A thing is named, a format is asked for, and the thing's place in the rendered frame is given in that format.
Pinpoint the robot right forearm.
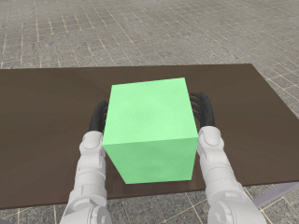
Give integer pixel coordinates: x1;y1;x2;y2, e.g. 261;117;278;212
196;126;267;223

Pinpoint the robot right hand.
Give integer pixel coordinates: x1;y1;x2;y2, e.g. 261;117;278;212
189;92;216;129

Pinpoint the robot left forearm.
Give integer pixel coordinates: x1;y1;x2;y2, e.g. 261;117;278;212
61;131;107;220

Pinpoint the robot right upper arm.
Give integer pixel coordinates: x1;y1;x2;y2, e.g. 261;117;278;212
207;199;267;224

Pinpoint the table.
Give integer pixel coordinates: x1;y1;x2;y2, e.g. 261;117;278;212
0;63;299;224

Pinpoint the robot left upper arm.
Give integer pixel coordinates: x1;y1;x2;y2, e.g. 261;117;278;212
60;204;112;224

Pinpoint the robot left hand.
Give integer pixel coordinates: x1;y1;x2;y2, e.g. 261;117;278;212
88;100;109;133

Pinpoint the carton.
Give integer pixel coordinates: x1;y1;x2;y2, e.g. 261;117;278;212
102;77;199;184

